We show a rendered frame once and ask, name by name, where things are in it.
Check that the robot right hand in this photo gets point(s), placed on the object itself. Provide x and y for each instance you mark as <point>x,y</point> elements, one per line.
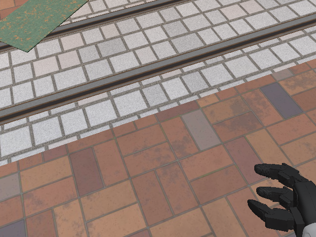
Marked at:
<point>299,203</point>

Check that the robot right forearm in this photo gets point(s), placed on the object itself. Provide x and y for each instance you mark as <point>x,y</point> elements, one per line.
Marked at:
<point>309,230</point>

